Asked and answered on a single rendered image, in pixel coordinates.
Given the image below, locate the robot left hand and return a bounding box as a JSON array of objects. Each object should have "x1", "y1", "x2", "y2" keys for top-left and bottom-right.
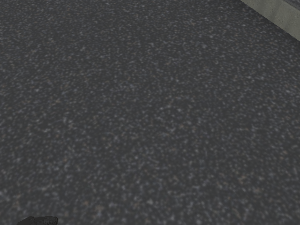
[{"x1": 17, "y1": 216, "x2": 58, "y2": 225}]

